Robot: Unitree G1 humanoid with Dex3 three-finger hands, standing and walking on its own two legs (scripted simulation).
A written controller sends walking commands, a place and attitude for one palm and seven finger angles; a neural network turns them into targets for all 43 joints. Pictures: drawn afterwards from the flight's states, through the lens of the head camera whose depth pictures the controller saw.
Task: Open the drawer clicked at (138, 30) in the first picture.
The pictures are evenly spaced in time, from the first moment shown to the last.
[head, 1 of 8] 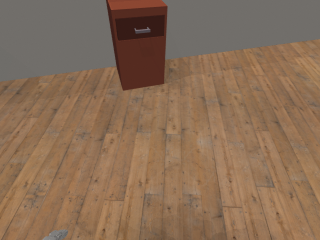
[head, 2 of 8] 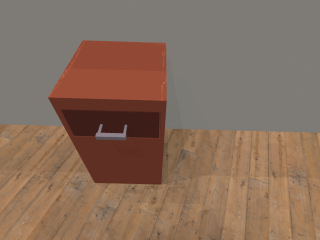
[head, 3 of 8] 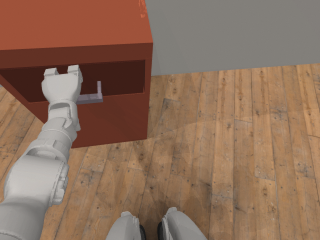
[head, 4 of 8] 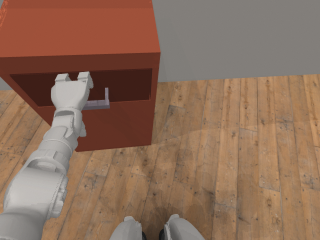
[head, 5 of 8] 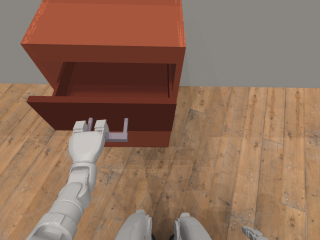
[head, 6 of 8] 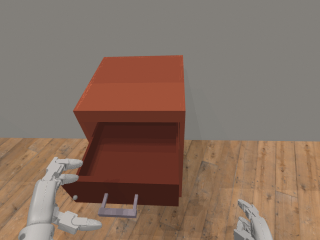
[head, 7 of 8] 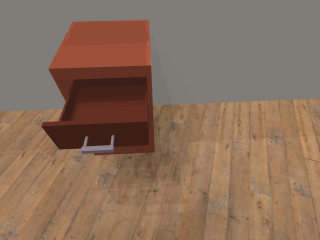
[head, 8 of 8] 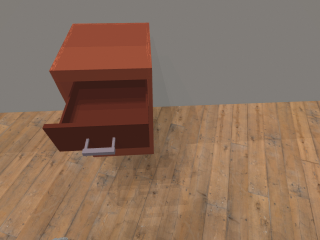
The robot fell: no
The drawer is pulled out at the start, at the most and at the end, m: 0.00 0.26 0.26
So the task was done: yes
